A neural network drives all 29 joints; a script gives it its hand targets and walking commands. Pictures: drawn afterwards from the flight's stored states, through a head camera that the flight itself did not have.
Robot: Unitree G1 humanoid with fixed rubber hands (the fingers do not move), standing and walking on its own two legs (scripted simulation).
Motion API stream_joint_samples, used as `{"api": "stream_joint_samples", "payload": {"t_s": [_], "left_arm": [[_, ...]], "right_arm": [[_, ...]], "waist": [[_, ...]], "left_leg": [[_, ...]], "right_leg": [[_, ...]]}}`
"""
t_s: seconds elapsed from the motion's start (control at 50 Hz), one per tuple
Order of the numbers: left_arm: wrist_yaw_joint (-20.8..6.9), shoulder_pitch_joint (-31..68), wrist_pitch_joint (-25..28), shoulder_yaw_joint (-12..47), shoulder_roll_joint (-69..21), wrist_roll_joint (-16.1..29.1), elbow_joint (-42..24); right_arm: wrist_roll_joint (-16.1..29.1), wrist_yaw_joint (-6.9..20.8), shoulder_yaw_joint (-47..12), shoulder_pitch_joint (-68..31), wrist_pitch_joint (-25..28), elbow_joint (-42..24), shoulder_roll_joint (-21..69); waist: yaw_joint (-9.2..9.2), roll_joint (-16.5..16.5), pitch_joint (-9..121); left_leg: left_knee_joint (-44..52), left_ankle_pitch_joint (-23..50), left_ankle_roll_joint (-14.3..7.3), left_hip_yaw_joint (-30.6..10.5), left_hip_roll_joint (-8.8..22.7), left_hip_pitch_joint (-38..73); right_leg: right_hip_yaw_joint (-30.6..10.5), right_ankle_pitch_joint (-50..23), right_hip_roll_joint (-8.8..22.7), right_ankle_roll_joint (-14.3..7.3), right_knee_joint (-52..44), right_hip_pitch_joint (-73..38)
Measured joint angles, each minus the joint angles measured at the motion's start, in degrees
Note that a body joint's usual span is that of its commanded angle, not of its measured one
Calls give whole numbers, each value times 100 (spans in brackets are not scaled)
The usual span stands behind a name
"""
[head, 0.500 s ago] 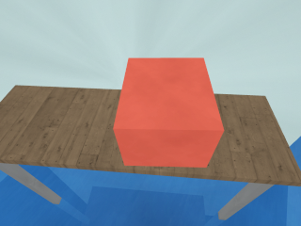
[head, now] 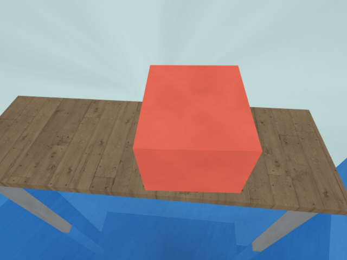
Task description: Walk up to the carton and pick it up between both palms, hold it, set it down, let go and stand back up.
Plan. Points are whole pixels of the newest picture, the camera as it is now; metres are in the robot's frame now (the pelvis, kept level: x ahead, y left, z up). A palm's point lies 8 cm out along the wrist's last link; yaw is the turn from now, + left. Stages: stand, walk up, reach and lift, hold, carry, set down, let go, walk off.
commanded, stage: stand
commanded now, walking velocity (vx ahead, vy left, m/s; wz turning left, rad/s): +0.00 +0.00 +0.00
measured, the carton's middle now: (193, 126) +0.45 -0.03 +0.03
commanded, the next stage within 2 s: none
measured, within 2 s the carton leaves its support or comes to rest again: neither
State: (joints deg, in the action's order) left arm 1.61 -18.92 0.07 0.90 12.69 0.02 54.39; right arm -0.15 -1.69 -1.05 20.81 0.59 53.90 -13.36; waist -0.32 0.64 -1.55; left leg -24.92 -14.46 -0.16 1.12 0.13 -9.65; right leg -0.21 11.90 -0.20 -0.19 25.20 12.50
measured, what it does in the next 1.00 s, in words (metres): stands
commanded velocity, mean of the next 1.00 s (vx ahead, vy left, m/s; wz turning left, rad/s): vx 0.00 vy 0.00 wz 0.00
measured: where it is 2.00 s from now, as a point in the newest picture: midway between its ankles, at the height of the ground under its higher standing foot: outside the picture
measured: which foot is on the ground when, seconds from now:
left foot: down 0.00-1.00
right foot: down 0.00-1.00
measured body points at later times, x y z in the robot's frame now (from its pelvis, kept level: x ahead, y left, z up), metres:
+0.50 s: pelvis +0.00 +0.00 +0.00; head +0.01 +0.00 +0.45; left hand +0.02 +0.25 -0.15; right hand +0.01 -0.24 -0.15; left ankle -0.01 +0.12 -0.74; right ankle +0.02 -0.12 -0.74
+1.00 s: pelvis +0.00 +0.01 +0.00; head +0.01 +0.01 +0.45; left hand +0.00 +0.25 -0.15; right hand +0.00 -0.23 -0.15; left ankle -0.01 +0.12 -0.74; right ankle +0.02 -0.12 -0.74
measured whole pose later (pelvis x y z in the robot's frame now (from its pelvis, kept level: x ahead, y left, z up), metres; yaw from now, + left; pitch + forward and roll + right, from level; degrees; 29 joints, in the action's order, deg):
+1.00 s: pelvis +0.00 +0.01 +0.00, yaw +0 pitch -1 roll +0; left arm 2.4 -19.2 0.2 0.8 10.8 0.0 58.7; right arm 0.0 -2.2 -0.8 20.0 0.7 58.3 -11.4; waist -0.2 0.0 -1.6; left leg -23.7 -14.1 -0.8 1.8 -0.4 -8.4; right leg -1.0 11.6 0.5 0.7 24.3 11.6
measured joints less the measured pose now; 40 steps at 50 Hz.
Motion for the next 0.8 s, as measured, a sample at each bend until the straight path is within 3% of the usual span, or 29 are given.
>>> {"api": "stream_joint_samples", "payload": {"t_s": [0.8], "left_arm": [[68, -15, 11, -13, -158, -1, 372]], "right_arm": [[17, -42, 15, -74, 4, 385, 165]], "waist": [[12, -55, -8]], "left_leg": [[115, 32, -49, 48, -48, 115]], "right_leg": [[-57, -28, 61, 71, -83, -88]]}}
